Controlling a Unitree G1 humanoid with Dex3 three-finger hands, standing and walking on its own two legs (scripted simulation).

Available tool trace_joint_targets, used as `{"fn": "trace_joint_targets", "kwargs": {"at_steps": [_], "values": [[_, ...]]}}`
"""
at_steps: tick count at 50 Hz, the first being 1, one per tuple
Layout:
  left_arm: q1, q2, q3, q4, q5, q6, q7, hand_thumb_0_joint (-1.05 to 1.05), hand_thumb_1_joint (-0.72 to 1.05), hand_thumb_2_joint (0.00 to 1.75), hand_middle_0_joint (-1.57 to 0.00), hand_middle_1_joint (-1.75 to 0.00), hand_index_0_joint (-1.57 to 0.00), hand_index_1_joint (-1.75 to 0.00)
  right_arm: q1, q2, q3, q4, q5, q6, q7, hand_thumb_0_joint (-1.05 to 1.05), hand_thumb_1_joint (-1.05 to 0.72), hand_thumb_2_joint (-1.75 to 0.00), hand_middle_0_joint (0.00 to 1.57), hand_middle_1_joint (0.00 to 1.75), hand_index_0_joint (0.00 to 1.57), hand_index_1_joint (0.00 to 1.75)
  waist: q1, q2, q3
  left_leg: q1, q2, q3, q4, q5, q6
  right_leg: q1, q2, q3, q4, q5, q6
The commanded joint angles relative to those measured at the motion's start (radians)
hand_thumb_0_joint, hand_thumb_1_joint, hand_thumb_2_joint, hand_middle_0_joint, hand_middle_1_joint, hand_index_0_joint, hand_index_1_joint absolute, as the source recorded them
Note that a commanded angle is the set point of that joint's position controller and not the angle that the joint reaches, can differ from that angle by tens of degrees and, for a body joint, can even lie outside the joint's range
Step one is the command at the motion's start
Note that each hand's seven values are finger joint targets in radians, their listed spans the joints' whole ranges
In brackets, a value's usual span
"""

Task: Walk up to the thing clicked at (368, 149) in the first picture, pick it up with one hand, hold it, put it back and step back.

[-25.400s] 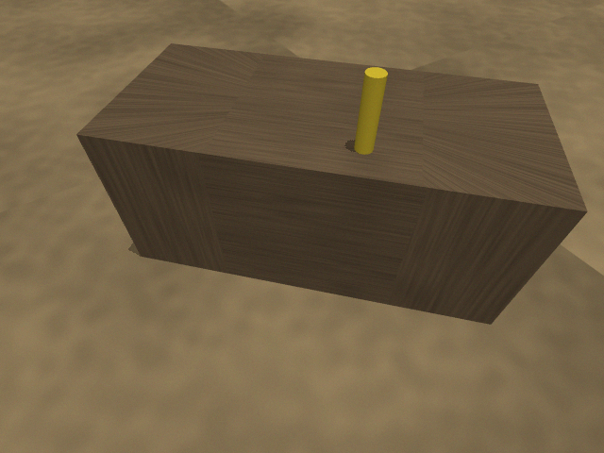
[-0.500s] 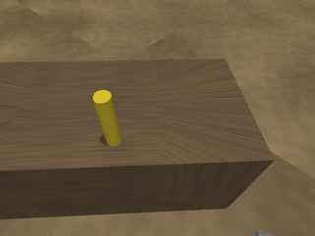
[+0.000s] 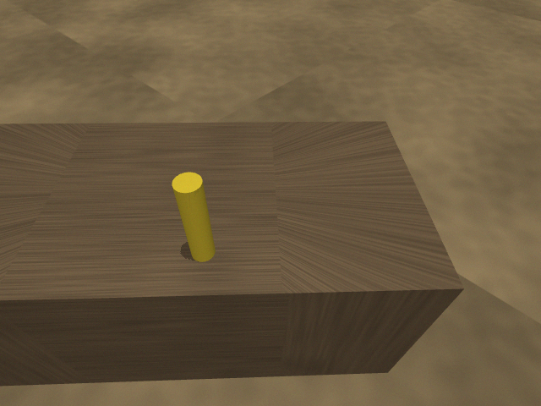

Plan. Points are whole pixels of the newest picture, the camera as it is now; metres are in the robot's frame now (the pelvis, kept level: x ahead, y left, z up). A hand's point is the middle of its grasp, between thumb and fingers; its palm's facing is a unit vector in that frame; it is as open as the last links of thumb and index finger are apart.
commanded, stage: stand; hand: left
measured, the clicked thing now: (196, 221) +0.48 +0.16 -0.06
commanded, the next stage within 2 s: none
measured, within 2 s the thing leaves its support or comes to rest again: neither
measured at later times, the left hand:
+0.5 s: hand out of the picture +0.05 +0.25 -0.16, palm faces -0.03 -0.94 -0.33, open 7.4 cm
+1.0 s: hand out of the picture +0.09 +0.26 -0.16, palm faces -0.02 -0.94 -0.34, open 7.3 cm
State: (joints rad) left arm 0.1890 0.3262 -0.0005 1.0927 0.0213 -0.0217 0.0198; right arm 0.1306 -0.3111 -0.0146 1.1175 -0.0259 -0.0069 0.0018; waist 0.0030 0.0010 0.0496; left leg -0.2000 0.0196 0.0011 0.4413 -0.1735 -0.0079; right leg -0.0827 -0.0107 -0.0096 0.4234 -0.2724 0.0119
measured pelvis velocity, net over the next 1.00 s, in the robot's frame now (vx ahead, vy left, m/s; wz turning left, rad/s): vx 0.02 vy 0.01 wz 0.00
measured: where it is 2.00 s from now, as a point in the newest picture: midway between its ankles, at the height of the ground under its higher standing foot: outside the picture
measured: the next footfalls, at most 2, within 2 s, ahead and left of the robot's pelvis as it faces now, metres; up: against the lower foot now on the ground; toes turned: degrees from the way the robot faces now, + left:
none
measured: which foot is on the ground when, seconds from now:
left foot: down 0.00-1.00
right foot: down 0.00-1.00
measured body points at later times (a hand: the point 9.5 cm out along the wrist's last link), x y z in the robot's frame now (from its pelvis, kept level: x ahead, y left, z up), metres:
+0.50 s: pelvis +0.01 +0.01 +0.00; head +0.02 +0.01 +0.45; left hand +0.06 +0.30 -0.14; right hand +0.06 -0.29 -0.13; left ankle +0.05 +0.12 -0.74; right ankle -0.02 -0.13 -0.74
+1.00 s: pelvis +0.02 +0.01 +0.01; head +0.03 +0.01 +0.46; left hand +0.09 +0.30 -0.13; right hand +0.09 -0.29 -0.13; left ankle +0.05 +0.12 -0.74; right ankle -0.02 -0.13 -0.74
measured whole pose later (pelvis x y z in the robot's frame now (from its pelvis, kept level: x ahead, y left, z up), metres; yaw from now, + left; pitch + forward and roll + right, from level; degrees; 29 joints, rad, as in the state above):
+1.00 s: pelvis +0.02 +0.01 +0.01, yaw +0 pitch -2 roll +0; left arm 0.13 0.34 0.01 1.15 0.01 -0.02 0.01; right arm 0.10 -0.33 -0.01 1.16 -0.02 -0.02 0.00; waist 0.00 -0.01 0.05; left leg -0.15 0.00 0.01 0.34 -0.15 0.00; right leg -0.03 -0.03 0.00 0.31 -0.24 0.03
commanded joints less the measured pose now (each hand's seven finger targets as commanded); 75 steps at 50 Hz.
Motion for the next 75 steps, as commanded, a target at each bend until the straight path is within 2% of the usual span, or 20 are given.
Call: {"fn": "trace_joint_targets", "kwargs": {"at_steps": [1,5,9,17,25,31,37,41,45,47,48,56,59,63,66,69,70,75], "values": [[-0.030,0.203,0.044,-0.026,0.001,-0.013,0.006,0.00,0.90,0.90,-0.20,-0.30,-0.20,-0.30,-0.041,-0.202,-0.039,-0.040,0.005,-0.018,-0.016,0.00,-0.90,-0.90,0.20,0.30,0.20,0.30,-0.003,0.022,0.023,0.040,0.087,-0.122,-0.123,-0.058,0.034,-0.103,-0.089,0.092,-0.134,0.013,-0.035],[-0.044,0.203,0.044,-0.009,0.002,-0.012,0.004,0.00,0.90,0.90,-0.20,-0.30,-0.20,-0.30,-0.048,-0.204,-0.039,-0.029,0.005,-0.017,-0.015,0.00,-0.90,-0.90,0.20,0.30,0.20,0.30,-0.003,0.014,0.012,0.036,0.090,-0.125,-0.139,-0.067,0.033,-0.088,-0.092,0.090,-0.145,0.007,-0.032],[-0.058,0.207,0.042,0.001,0.000,-0.016,0.004,0.00,0.90,0.90,-0.20,-0.30,-0.20,-0.30,-0.050,-0.200,-0.037,-0.019,0.009,-0.018,-0.013,0.00,-0.90,-0.90,0.20,0.30,0.20,0.30,-0.005,-0.005,-0.009,0.069,0.089,-0.114,-0.126,-0.001,0.032,-0.082,-0.106,0.100,-0.162,0.031,-0.030],[-0.053,0.207,0.038,0.019,-0.002,-0.009,0.002,0.00,0.90,0.90,-0.20,-0.30,-0.20,-0.30,-0.047,-0.219,-0.033,-0.003,0.008,-0.018,-0.015,0.00,-0.90,-0.90,0.20,0.30,0.20,0.30,-0.002,0.020,-0.014,0.057,0.094,-0.118,-0.153,-0.031,0.031,-0.063,-0.101,0.088,-0.153,0.055,-0.027],[-0.070,0.211,0.039,0.023,-0.005,-0.014,0.004,0.00,0.90,0.90,-0.20,-0.30,-0.20,-0.30,-0.043,-0.214,-0.028,0.001,0.012,-0.023,-0.017,0.00,-0.90,-0.90,0.20,0.30,0.20,0.30,-0.003,-0.002,-0.050,0.104,0.103,-0.104,-0.123,0.147,0.039,-0.033,-0.117,0.088,-0.147,0.170,-0.023],[-0.068,0.210,0.039,0.019,-0.005,-0.011,0.005,0.00,0.90,0.90,-0.20,-0.30,-0.20,-0.30,-0.051,-0.220,-0.027,-0.003,0.012,-0.024,-0.021,0.00,-0.90,-0.90,0.20,0.30,0.20,0.30,-0.001,0.002,-0.072,0.131,0.107,-0.096,-0.112,0.227,0.040,-0.019,-0.118,0.081,-0.145,0.229,-0.016],[-0.072,0.208,0.041,0.015,-0.005,-0.009,0.003,0.00,0.90,0.90,-0.20,-0.30,-0.20,-0.30,-0.054,-0.227,-0.029,-0.002,0.014,-0.025,-0.021,0.00,-0.90,-0.90,0.20,0.30,0.20,0.30,-0.003,0.010,-0.064,0.129,0.107,-0.095,-0.123,0.206,0.034,-0.021,-0.117,0.078,-0.151,0.208,-0.016],[-0.082,0.207,0.042,0.017,-0.004,-0.007,0.002,0.00,0.90,0.90,-0.20,-0.30,-0.20,-0.30,-0.065,-0.229,-0.030,-0.007,0.014,-0.023,-0.019,0.00,-0.90,-0.90,0.20,0.30,0.20,0.30,-0.006,-0.001,-0.025,0.100,0.102,-0.105,-0.146,0.125,0.031,-0.040,-0.115,0.076,-0.166,0.139,-0.016],[-0.078,0.211,0.045,0.011,-0.007,-0.011,0.001,0.00,0.90,0.90,-0.20,-0.30,-0.20,-0.30,-0.066,-0.233,-0.031,-0.011,0.015,-0.026,-0.018,0.00,-0.90,-0.90,0.20,0.30,0.20,0.30,-0.003,0.010,-0.056,0.115,0.104,-0.103,-0.134,0.186,0.034,-0.012,-0.121,0.077,-0.165,0.191,-0.018],[-0.079,0.214,0.046,0.008,-0.007,-0.013,0.003,0.00,0.90,0.90,-0.20,-0.30,-0.20,-0.30,-0.071,-0.230,-0.030,-0.015,0.014,-0.028,-0.019,0.00,-0.90,-0.90,0.20,0.30,0.20,0.30,0.000,0.002,-0.083,0.135,0.110,-0.098,-0.115,0.276,0.039,0.003,-0.126,0.074,-0.154,0.257,-0.016],[-0.077,0.214,0.046,0.006,-0.008,-0.014,0.003,0.00,0.90,0.90,-0.20,-0.30,-0.20,-0.30,-0.062,-0.230,-0.030,-0.014,0.016,-0.029,-0.019,0.00,-0.90,-0.90,0.20,0.30,0.20,0.30,-0.002,-0.003,-0.096,0.143,0.111,-0.097,-0.110,0.290,0.040,0.012,-0.126,0.073,-0.154,0.273,-0.015],[-0.082,0.217,0.047,0.000,-0.007,-0.006,0.000,0.00,0.90,0.90,-0.20,-0.30,-0.20,-0.30,-0.057,-0.234,-0.026,-0.011,0.016,-0.028,-0.021,0.00,-0.90,-0.90,0.20,0.30,0.20,0.30,-0.005,0.006,-0.077,0.132,0.107,-0.096,-0.126,0.248,0.032,0.006,-0.122,0.068,-0.154,0.240,-0.019],[-0.081,0.216,0.044,0.002,-0.007,-0.006,0.000,0.00,0.90,0.90,-0.20,-0.30,-0.20,-0.30,-0.068,-0.235,-0.027,-0.012,0.017,-0.026,-0.019,0.00,-0.90,-0.90,0.20,0.30,0.20,0.30,-0.006,-0.002,-0.042,0.118,0.107,-0.105,-0.137,0.186,0.031,-0.025,-0.121,0.068,-0.170,0.172,-0.020],[-0.081,0.220,0.046,-0.006,-0.005,-0.008,-0.001,0.00,0.90,0.90,-0.20,-0.30,-0.20,-0.30,-0.062,-0.237,-0.027,-0.012,0.016,-0.025,-0.019,0.00,-0.90,-0.90,0.20,0.30,0.20,0.30,-0.009,0.002,-0.055,0.120,0.103,-0.101,-0.137,0.176,0.031,-0.020,-0.123,0.073,-0.176,0.181,-0.023],[-0.083,0.220,0.046,-0.006,-0.005,-0.008,-0.001,0.00,0.90,0.90,-0.20,-0.30,-0.20,-0.30,-0.059,-0.237,-0.027,-0.012,0.018,-0.022,-0.016,0.00,-0.90,-0.90,0.20,0.30,0.20,0.30,-0.013,-0.005,-0.037,0.100,0.101,-0.106,-0.151,0.112,0.030,-0.027,-0.120,0.072,-0.184,0.132,-0.021],[-0.080,0.224,0.048,-0.008,-0.006,-0.007,-0.002,0.00,0.90,0.90,-0.20,-0.30,-0.20,-0.30,-0.060,-0.232,-0.027,-0.013,0.016,-0.022,-0.015,0.00,-0.90,-0.90,0.20,0.30,0.20,0.30,-0.010,-0.005,-0.034,0.095,0.100,-0.107,-0.152,0.114,0.031,-0.025,-0.122,0.070,-0.185,0.127,-0.026],[-0.075,0.218,0.046,-0.003,-0.008,-0.007,-0.004,0.00,0.90,0.90,-0.20,-0.30,-0.20,-0.30,-0.057,-0.239,-0.028,-0.010,0.018,-0.022,-0.014,0.00,-0.90,-0.90,0.20,0.30,0.20,0.30,-0.013,0.006,-0.023,0.095,0.095,-0.109,-0.160,0.083,0.027,-0.039,-0.119,0.072,-0.190,0.105,-0.025],[-0.073,0.222,0.046,-0.014,-0.006,-0.010,-0.003,0.00,0.90,0.90,-0.20,-0.30,-0.20,-0.30,-0.054,-0.237,-0.027,-0.014,0.017,-0.026,-0.014,0.00,-0.90,-0.90,0.20,0.30,0.20,0.30,-0.009,0.004,-0.057,0.104,0.103,-0.109,-0.143,0.155,0.031,-0.012,-0.124,0.072,-0.178,0.161,-0.026]]}}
